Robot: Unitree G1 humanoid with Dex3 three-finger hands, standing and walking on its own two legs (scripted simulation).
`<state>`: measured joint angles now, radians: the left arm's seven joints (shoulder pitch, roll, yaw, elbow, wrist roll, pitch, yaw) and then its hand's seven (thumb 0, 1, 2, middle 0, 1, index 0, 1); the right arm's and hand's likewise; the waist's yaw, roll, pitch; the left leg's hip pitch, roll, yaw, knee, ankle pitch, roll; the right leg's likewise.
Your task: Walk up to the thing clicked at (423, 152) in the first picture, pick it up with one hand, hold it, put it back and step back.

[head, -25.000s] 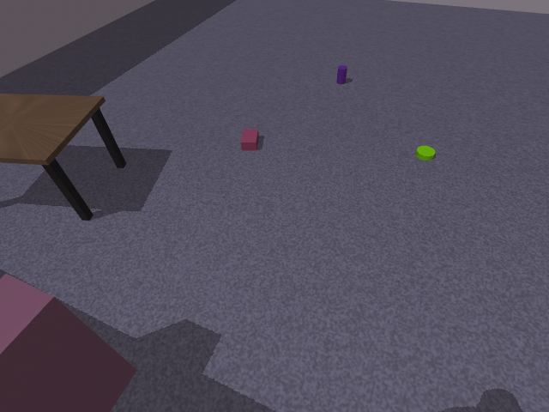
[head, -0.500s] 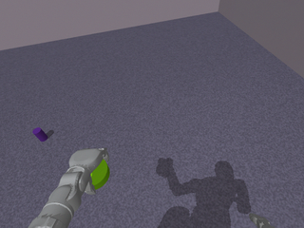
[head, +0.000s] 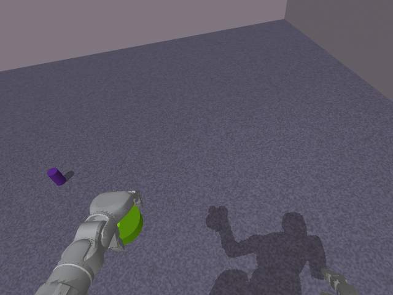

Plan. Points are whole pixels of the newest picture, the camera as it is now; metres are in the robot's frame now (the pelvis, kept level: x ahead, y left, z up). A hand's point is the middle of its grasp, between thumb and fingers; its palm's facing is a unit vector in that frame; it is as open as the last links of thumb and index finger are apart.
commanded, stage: hold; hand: left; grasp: from above
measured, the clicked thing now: (121, 222) +0.31 +0.23 -0.05
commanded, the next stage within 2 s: crouch in 0.62 s
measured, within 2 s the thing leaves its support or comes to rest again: neither
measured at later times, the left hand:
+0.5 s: hand (118, 223) +0.30 +0.23 -0.03, palm faces -0.43 -0.05 -0.90, open 11.6 cm
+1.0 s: hand (124, 233) +0.29 +0.23 -0.07, palm faces -0.47 -0.04 -0.88, open 11.6 cm
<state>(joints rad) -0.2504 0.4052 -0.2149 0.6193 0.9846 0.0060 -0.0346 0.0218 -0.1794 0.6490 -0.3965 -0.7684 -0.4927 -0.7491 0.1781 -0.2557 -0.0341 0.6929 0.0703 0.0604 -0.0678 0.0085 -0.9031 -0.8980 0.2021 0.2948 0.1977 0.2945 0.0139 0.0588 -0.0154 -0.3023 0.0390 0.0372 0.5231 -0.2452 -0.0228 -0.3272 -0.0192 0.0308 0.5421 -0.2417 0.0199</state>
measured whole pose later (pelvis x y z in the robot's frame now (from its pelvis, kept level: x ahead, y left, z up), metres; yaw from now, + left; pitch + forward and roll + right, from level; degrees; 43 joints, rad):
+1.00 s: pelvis +0.00 +0.00 +0.00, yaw +1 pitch +4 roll +0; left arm -0.28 0.37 -0.21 0.78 1.04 -0.03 0.08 0.02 -0.19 0.66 -0.40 -0.77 -0.50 -0.76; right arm 0.16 -0.24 -0.04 0.69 0.06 0.08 -0.05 0.01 -0.90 -0.90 0.20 0.30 0.20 0.30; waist -0.01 0.03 0.00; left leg -0.37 0.03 0.02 0.55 -0.26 -0.02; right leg -0.38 -0.02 0.02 0.57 -0.25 0.02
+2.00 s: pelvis -0.06 +0.01 -0.34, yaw -1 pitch +38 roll -5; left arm -0.90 0.56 0.01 1.33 1.23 -0.10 0.39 0.01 -0.22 0.66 -0.45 -0.73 -0.55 -0.73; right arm 0.13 -0.25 -0.03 0.74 -0.10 -0.05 0.06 0.00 -0.90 -0.90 0.20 0.29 0.20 0.29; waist -0.19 0.02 -0.15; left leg -2.09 0.02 -0.10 2.10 -0.68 -0.03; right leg -2.05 -0.01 -0.02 2.04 -0.66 0.04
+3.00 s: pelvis -0.07 +0.01 -0.44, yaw -5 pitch +34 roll -8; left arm -1.05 0.73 0.07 1.56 1.28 -0.17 0.43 0.01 -0.20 0.63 -0.44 -0.72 -0.55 -0.72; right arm 0.16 -0.28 0.08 0.74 -0.16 -0.06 0.13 0.00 -0.90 -0.90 0.20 0.30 0.20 0.29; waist -0.28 -0.01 -0.03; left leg -2.33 0.01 -0.17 2.42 -0.70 -0.04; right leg -2.27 0.02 -0.05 2.33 -0.66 0.05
